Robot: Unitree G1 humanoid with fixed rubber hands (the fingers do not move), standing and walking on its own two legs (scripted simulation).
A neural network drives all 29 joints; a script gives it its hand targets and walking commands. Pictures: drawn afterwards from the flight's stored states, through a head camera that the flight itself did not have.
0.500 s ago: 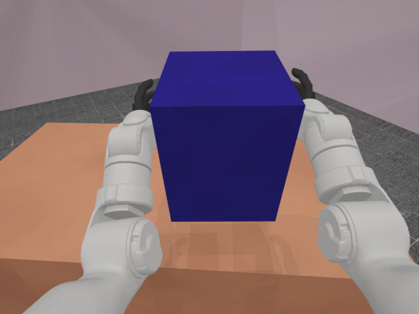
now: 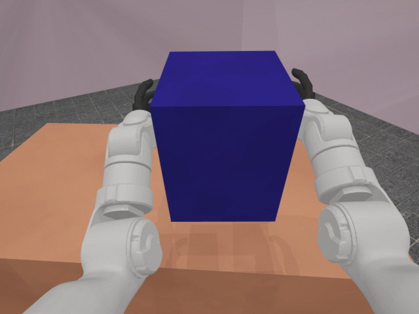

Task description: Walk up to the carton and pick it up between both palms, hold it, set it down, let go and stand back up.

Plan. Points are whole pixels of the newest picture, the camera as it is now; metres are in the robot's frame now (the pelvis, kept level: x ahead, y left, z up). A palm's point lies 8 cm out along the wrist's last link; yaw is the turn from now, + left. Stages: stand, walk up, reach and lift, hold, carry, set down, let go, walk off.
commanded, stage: hold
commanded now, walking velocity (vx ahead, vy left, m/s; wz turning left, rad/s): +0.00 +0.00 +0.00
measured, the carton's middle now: (222, 136) +0.38 +0.01 +0.22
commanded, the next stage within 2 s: set down in 0.24 s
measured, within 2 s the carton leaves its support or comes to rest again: neither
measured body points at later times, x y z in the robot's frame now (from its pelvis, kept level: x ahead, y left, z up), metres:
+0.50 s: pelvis +0.00 +0.00 +0.00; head -0.08 +0.00 +0.44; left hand +0.40 +0.16 +0.27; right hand +0.41 -0.14 +0.28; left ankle +0.06 +0.11 -0.73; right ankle +0.07 -0.13 -0.73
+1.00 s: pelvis +0.01 -0.01 +0.00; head -0.02 -0.01 +0.45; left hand +0.43 +0.14 +0.21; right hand +0.45 -0.15 +0.21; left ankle +0.06 +0.11 -0.73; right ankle +0.07 -0.13 -0.73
